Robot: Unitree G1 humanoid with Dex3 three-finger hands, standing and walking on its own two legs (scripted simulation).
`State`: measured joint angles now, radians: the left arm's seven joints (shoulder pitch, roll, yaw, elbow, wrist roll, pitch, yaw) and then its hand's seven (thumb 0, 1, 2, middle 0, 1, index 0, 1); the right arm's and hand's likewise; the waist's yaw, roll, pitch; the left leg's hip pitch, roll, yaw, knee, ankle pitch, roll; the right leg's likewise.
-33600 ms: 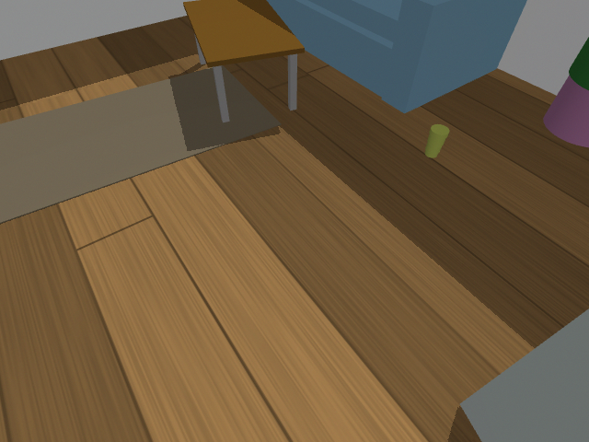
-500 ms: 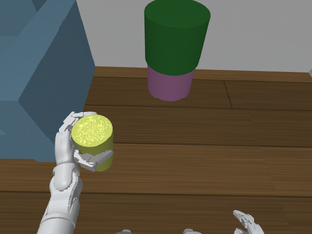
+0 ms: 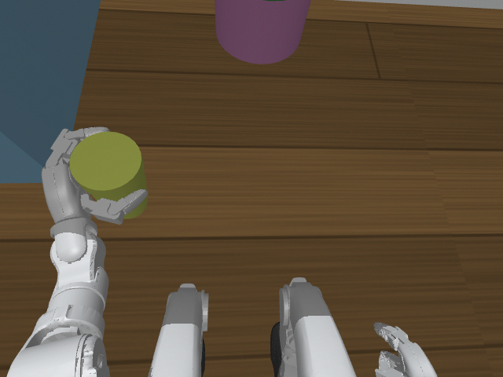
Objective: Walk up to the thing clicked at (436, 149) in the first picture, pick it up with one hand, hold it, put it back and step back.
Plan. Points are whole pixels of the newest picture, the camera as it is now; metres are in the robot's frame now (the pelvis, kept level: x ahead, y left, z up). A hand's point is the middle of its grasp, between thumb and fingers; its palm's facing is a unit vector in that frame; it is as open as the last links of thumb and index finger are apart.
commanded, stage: crouch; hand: left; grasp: from the side
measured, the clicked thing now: (119, 183) +0.42 +0.21 -0.05
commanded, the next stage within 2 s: lower in 1.24 s
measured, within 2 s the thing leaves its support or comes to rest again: neither
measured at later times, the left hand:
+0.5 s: hand (132, 201) +0.45 +0.24 -0.22, palm faces +0.31 -0.95 -0.04, open 11.8 cm
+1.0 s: hand (142, 207) +0.47 +0.24 -0.32, palm faces +0.28 -0.96 -0.03, open 11.7 cm
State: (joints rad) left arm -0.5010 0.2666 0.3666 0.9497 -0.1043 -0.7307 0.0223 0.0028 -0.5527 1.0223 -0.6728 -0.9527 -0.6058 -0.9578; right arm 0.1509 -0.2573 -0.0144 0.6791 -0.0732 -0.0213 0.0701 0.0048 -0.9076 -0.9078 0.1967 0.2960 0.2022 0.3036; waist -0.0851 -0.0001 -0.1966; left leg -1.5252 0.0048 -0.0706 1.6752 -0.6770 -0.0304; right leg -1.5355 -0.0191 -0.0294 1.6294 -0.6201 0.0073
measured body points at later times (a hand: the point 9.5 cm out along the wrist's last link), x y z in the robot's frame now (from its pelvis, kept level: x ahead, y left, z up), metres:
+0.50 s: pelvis -0.05 +0.00 -0.18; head +0.17 +0.05 +0.22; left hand +0.43 +0.29 -0.21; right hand +0.02 -0.27 -0.29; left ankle +0.04 +0.13 -0.53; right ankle +0.06 -0.13 -0.53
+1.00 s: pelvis -0.06 +0.02 -0.24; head +0.19 +0.08 +0.13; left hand +0.45 +0.29 -0.31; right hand -0.02 -0.27 -0.33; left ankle +0.04 +0.13 -0.53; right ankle +0.06 -0.13 -0.53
